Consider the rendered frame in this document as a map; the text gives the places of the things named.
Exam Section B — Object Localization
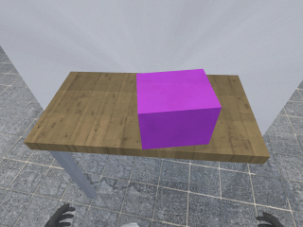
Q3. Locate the table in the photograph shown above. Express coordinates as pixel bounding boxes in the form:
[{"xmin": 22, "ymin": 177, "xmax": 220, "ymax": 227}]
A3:
[{"xmin": 24, "ymin": 71, "xmax": 271, "ymax": 199}]

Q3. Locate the right robot hand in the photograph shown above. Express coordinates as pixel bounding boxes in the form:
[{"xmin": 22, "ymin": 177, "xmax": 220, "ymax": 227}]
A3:
[{"xmin": 256, "ymin": 212, "xmax": 284, "ymax": 227}]

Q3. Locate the carton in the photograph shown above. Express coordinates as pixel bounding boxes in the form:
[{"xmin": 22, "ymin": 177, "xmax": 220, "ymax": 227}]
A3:
[{"xmin": 136, "ymin": 69, "xmax": 222, "ymax": 149}]

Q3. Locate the left robot hand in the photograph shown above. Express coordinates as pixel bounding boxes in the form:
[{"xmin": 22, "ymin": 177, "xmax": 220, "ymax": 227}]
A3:
[{"xmin": 45, "ymin": 203, "xmax": 76, "ymax": 227}]

